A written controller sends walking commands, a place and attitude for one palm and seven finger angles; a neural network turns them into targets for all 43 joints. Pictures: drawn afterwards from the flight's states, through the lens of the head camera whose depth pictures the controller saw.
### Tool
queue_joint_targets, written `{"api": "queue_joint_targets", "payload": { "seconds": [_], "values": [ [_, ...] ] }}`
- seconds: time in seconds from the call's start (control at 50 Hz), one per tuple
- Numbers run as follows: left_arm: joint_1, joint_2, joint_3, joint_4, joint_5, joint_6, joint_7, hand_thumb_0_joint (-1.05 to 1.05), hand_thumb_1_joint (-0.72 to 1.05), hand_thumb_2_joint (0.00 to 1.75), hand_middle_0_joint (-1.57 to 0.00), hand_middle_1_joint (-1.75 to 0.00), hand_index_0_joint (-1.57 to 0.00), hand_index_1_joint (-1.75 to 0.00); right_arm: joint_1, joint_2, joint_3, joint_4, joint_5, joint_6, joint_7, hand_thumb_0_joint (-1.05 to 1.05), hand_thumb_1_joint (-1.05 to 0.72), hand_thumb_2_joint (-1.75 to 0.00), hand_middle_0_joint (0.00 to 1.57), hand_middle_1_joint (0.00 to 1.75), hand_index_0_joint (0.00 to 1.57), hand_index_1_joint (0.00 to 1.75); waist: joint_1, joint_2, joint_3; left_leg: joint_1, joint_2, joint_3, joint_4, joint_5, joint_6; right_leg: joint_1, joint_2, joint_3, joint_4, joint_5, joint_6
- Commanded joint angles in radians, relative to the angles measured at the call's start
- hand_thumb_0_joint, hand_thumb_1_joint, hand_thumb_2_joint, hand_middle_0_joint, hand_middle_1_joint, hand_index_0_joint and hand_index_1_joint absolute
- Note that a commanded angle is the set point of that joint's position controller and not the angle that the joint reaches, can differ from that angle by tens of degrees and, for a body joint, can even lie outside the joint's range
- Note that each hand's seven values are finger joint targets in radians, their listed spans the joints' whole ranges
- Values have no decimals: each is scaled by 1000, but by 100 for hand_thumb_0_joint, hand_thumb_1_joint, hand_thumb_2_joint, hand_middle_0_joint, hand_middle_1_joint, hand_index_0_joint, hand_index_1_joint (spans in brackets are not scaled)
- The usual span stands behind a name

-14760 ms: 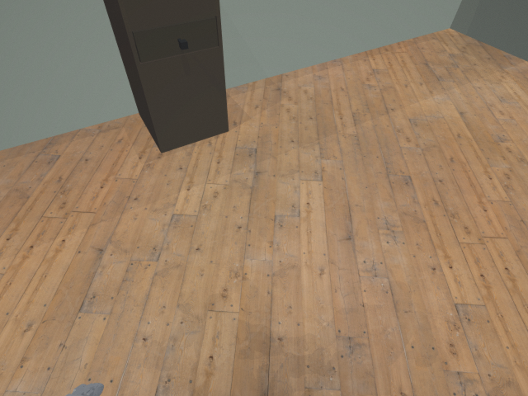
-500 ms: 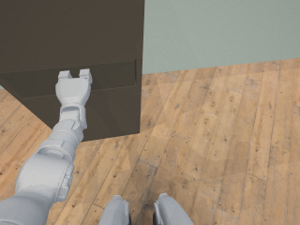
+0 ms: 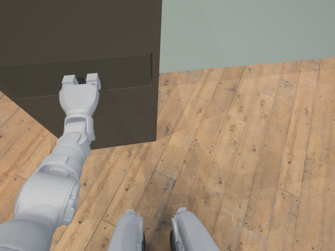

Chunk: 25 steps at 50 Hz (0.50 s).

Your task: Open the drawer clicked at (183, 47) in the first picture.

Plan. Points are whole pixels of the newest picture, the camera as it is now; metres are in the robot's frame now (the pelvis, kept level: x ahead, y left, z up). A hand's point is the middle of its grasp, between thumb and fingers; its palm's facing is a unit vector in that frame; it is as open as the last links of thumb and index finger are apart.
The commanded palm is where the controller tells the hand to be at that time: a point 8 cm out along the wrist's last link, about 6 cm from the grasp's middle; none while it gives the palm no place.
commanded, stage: lower the fingers behind the handle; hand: left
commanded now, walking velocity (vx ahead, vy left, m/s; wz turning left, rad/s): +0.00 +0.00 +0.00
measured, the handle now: (80, 89) +0.54 +0.20 -0.04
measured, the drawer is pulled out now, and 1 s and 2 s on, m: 0.00 0.00 0.04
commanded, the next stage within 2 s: close the thumb around the handle in 0.44 s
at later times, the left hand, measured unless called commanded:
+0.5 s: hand (86, 109) +0.48 +0.18 -0.05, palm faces -0.04 -0.01 -1.00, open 13.8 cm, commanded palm +0.46 +0.17 +0.00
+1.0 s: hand (86, 108) +0.49 +0.18 -0.05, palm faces -0.04 +0.00 -1.00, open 8.2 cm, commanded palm +0.47 +0.17 +0.00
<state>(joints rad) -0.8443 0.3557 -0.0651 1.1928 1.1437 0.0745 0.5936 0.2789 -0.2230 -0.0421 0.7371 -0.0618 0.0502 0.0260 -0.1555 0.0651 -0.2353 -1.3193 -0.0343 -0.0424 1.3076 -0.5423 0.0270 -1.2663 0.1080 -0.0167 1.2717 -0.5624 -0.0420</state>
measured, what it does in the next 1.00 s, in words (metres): stands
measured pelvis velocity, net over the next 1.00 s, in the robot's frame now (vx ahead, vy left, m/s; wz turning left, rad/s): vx -0.01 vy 0.00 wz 0.00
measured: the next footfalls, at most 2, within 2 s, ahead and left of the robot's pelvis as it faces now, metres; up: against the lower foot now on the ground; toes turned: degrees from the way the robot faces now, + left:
none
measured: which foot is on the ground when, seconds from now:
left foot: down 0.00-1.00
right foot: down 0.00-1.00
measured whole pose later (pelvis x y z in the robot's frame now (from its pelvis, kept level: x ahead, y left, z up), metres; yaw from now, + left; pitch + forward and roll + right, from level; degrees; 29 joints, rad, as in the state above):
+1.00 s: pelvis -0.01 +0.00 -0.01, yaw +0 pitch +32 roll -3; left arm -0.87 0.37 -0.07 1.19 1.13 0.08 0.57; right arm 0.28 -0.23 -0.03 0.73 -0.05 0.05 0.02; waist -0.15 0.07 -0.23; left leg -1.34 -0.03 -0.04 1.33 -0.54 0.03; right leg -1.29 0.11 -0.02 1.30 -0.56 -0.04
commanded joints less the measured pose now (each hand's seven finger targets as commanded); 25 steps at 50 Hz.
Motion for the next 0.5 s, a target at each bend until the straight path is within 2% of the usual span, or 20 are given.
{"api": "queue_joint_targets", "payload": {
  "seconds": [0.0, 0.04, 0.06, 0.1, 0.12, 0.16, 0.2, 0.24, 0.28, 0.32, 0.34, 0.42, 0.46, 0.48],
  "values": [
    [-363, 125, 8, -161, -3, 7, 30, 0, -50, 30, -30, -120, -30, -120, 165, -162, -56, -43, 0, -9, -9, 0, -90, -90, 20, 30, 20, 30, -36, 40, -513, 437, 29, -1, -88, 415, 22, 216, -34, 10, -151, 432, 5],
    [-373, 134, 13, -181, -6, 5, 25, 0, -50, 30, -30, -120, -30, -120, 164, -163, -55, -45, 2, -12, -7, 0, -90, -90, 20, 30, 20, 30, -30, 60, -527, 440, 29, 1, -87, 406, 20, 217, -35, 12, -146, 427, 5],
    [-355, 168, 42, -185, -10, 4, 25, 0, -50, 30, -30, -120, -30, -120, 165, -165, -54, -46, 3, -11, -8, 0, -90, -90, 20, 30, 20, 30, -17, 48, -538, 432, 27, 6, -86, 403, 22, 242, -36, 15, -148, 435, 5],
    [-340, 173, 44, -189, -12, 4, 21, 0, -50, 30, -30, -120, -30, -120, 161, -164, -52, -52, 4, -11, -12, 0, -90, -90, 20, 30, 20, 30, -16, 30, -528, 411, 25, 10, -91, 385, 24, 264, -37, 20, -154, 437, 8],
    [-351, 154, 26, -190, -14, 3, 17, 0, -50, 30, -30, -120, -30, -120, 158, -160, -49, -53, 4, -12, -11, 0, -90, -90, 20, 30, 20, 30, -20, 42, -526, 406, 22, 9, -89, 382, 24, 260, -36, 22, -152, 437, 6],
    [-354, 174, 35, -176, -8, 4, 18, 0, -50, 30, -30, -120, -30, -120, 161, -164, -50, -47, 7, -13, -15, 0, -90, -90, 20, 30, 20, 30, -28, 12, -498, 381, 25, 11, -85, 360, 27, 254, -37, 23, -157, 421, 10],
    [-347, 190, 45, -185, -12, 3, 17, 0, -50, 30, -30, -120, -30, -120, 157, -163, -47, -53, 7, -17, -17, 0, -90, -90, 20, 30, 20, 30, -17, 26, -508, 370, 21, 18, -87, 346, 27, 274, -39, 30, -160, 419, 10],
    [-349, 168, 31, -190, -9, -2, 15, 0, -50, 30, -30, -120, -30, -120, 157, -162, -51, -54, 9, -18, -17, 0, -90, -90, 20, 30, 20, 30, -21, 32, -508, 399, 24, 8, -94, 352, 24, 245, -37, 22, -159, 399, 8],
    [-348, 190, 44, -174, -11, -1, 17, 0, -50, 30, -30, -120, -30, -120, 159, -165, -46, -51, 10, -19, -18, 0, -90, -90, 20, 30, 20, 30, -22, 16, -487, 370, 23, 12, -91, 335, 28, 249, -37, 23, -160, 387, 8],
    [-385, 171, 26, -169, -13, -1, 15, 0, -50, 30, -30, -120, -30, -120, 158, -162, -47, -48, 9, -22, -18, 0, -90, -90, 20, 30, 20, 30, -35, 28, -471, 363, 23, 11, -89, 318, 28, 229, -37, 23, -163, 366, 8],
    [-380, 200, 45, -170, -12, -4, 18, 0, -50, 30, -30, -120, -30, -120, 161, -166, -45, -48, 9, -25, -18, 0, -90, -90, 20, 30, 20, 30, -27, 23, -486, 355, 23, 13, -87, 317, 29, 243, -38, 25, -159, 369, 10],
    [-370, 181, 41, -191, -10, -7, 16, 0, -50, 30, -30, -120, -30, -120, 163, -166, -51, -51, 7, -23, -16, 0, -90, -90, 20, 30, 20, 30, -21, 51, -531, 413, 25, 3, -87, 373, 23, 229, -36, 17, -144, 402, 4],
    [-362, 165, 31, -193, -7, -8, 18, 0, -50, 30, -30, -120, -30, -120, 165, -165, -53, -52, 8, -20, -14, 0, -90, -90, 20, 30, 20, 30, -18, 61, -521, 419, 26, 4, -88, 373, 22, 219, -35, 12, -147, 394, 4],
    [-361, 176, 38, -180, -3, -6, 21, 0, -50, 30, -30, -120, -30, -120, 168, -167, -52, -47, 8, -17, -15, 0, -90, -90, 20, 30, 20, 30, -22, 40, -508, 420, 29, -2, -91, 378, 21, 213, -34, 9, -146, 393, 4]
  ]
}}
